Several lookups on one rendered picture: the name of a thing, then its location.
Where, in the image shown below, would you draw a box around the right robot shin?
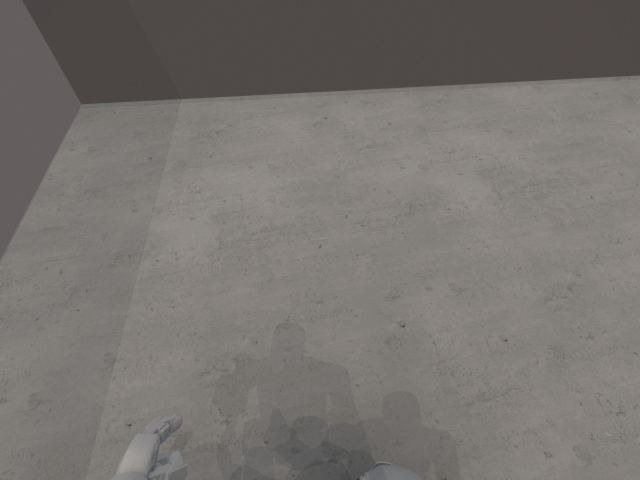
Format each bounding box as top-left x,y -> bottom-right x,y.
368,462 -> 392,473

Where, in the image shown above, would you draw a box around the left robot hand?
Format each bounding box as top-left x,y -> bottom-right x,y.
115,414 -> 188,480

